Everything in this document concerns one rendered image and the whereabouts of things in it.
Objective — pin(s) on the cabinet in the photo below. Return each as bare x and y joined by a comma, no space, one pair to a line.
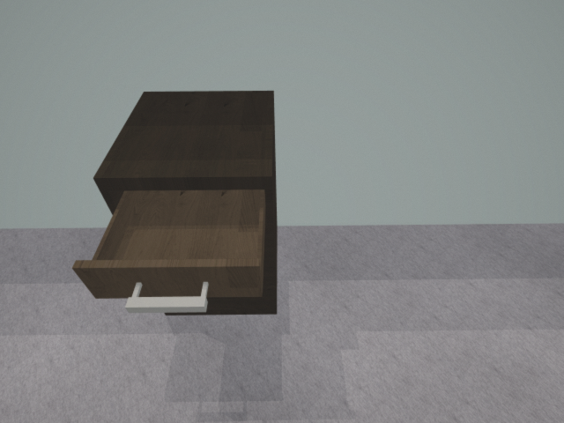
209,140

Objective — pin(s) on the drawer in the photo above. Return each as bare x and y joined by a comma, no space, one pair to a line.
172,241

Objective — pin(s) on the handle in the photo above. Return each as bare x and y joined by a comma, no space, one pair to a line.
188,304

